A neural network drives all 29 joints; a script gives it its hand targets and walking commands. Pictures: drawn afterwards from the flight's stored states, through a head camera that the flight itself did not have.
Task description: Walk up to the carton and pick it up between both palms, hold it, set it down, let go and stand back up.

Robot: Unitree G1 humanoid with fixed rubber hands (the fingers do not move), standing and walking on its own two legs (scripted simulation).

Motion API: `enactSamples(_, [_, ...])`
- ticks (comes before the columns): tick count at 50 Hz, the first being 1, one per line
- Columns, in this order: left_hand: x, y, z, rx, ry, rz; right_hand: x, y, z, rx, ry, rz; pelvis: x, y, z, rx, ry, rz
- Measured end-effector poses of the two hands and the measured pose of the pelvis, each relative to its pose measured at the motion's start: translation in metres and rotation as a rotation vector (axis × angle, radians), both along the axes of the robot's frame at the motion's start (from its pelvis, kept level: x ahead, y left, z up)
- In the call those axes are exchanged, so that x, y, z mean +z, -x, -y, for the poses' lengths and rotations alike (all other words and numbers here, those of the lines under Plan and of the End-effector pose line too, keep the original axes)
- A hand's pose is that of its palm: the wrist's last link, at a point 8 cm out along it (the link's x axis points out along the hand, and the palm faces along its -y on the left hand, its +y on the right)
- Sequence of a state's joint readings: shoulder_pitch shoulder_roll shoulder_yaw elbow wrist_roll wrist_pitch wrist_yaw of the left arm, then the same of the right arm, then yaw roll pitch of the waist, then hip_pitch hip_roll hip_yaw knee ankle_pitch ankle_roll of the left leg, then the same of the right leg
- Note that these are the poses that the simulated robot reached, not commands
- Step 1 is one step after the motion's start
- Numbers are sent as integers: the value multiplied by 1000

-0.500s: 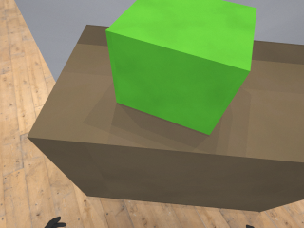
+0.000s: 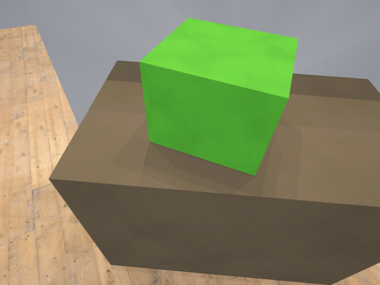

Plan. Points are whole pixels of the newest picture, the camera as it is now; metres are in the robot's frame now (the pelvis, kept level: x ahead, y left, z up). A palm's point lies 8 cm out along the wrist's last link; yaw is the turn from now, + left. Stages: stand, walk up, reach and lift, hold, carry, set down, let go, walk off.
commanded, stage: stand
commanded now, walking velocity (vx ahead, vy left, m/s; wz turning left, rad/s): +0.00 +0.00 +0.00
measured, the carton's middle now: (219, 92) +0.59 -0.05 +0.09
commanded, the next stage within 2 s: none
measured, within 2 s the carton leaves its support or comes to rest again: neither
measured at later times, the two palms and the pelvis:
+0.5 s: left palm out of the picture +0.05 +0.28 -0.12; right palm out of the picture +0.06 -0.30 -0.12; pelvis -0.01 -0.01 +0.00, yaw +0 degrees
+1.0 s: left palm out of the picture +0.06 +0.27 -0.12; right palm out of the picture +0.04 -0.32 -0.12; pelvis -0.01 -0.03 +0.00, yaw -1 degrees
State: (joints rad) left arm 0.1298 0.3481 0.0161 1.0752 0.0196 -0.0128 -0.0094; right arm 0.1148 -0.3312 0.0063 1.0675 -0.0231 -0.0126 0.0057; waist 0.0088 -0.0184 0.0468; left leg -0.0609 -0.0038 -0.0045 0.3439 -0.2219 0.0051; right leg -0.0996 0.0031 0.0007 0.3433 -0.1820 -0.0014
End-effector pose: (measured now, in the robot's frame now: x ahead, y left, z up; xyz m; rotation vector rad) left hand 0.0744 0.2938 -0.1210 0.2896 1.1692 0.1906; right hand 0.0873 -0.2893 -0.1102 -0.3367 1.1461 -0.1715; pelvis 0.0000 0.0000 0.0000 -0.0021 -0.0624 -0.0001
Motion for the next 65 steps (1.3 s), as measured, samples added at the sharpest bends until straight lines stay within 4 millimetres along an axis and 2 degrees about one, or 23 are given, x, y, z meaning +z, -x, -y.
enactSamples(5, [1, 11, 0, 8, -7, -19, -3, 4, -1, 11, -12, 1, 0, 5, 1, -2, -1, -7])
enactSamples(10, [1, 21, 3, 10, -12, -44, -7, 16, 3, 4, -16, -34, 0, 8, 3, 1, -2, -10])
enactSamples(17, [0, 26, 9, 19, -3, -62, -11, 26, 7, 5, -19, -69, 0, 11, 7, 6, -5, -20])
enactSamples(25, [-1, 23, 18, 18, 4, -56, -10, 26, 15, -10, -17, -58, 1, 11, 13, 5, -4, -14])
enactSamples(35, [2, 10, 23, 5, 0, -17, -8, 24, 22, -14, -7, -37, 1, 11, 20, -3, -4, -7])
enactSamples(48, [5, 10, 22, 8, -20, -22, -12, 42, 31, -26, -3, -86, 0, 11, 26, -7, 0, -8])
enactSamples(65, [1, 4, 27, -7, -7, -39, -13, 47, 29, -39, -7, -104, 0, 8, 26, -23, -1, -21])
